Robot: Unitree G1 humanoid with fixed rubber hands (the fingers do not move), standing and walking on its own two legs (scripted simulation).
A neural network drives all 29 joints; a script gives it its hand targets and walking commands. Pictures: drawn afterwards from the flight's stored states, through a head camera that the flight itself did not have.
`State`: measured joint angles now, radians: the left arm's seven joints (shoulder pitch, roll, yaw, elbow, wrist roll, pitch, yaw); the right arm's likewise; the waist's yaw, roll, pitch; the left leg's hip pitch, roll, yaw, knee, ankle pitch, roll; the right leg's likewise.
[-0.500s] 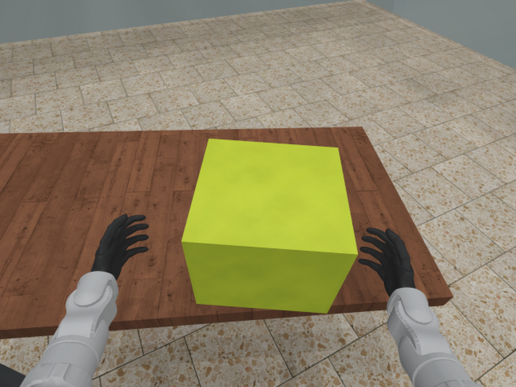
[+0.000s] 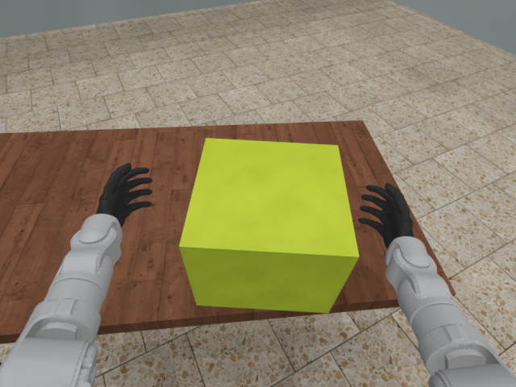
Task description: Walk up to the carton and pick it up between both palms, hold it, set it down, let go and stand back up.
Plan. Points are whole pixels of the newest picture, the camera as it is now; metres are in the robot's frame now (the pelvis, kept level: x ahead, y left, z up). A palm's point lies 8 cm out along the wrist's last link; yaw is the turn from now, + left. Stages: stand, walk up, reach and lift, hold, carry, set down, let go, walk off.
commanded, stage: reach and lift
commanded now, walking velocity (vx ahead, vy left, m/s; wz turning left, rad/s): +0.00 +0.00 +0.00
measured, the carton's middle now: (267, 225) +0.44 +0.02 -0.04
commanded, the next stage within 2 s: none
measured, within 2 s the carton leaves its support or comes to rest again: neither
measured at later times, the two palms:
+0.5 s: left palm (119, 184) +0.41 +0.27 +0.08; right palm (391, 194) +0.43 -0.19 +0.08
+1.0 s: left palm (147, 228) +0.40 +0.25 -0.02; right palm (371, 234) +0.42 -0.18 -0.02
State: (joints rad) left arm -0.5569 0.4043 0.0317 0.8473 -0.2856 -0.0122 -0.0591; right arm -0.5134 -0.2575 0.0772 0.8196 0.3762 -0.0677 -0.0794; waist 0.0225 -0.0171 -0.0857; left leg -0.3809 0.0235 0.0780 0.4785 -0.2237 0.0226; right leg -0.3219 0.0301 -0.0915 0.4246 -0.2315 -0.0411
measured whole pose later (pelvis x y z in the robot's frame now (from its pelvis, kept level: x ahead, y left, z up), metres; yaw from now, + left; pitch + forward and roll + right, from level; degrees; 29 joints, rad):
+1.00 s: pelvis -0.03 -0.01 -0.05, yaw +0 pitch +28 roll -2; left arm -0.89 0.35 -0.03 1.38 -0.30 -0.41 -0.04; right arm -0.87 -0.24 0.15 1.29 0.41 -0.37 -0.07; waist 0.02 -0.01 -0.28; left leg -1.02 0.05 0.06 0.84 -0.31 0.02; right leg -0.97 0.02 -0.12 0.81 -0.33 -0.06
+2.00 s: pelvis -0.02 +0.00 -0.05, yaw +0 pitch +27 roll -1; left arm -0.91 0.23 0.06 1.45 -0.21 -0.47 0.02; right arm -0.91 -0.14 0.01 1.33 0.25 -0.38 -0.13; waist 0.01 -0.01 -0.27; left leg -1.00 0.04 0.06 0.86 -0.32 0.02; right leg -0.96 0.01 -0.11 0.84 -0.35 -0.05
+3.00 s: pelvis +0.00 +0.01 -0.03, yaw -1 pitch +24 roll -2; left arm -0.85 0.18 0.18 1.55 -0.09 -0.68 0.03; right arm -0.81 -0.09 -0.28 1.34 -0.10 -0.56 -0.10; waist 0.01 0.02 -0.22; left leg -0.85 0.03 0.07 0.73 -0.30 0.04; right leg -0.79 0.02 -0.10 0.67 -0.31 -0.03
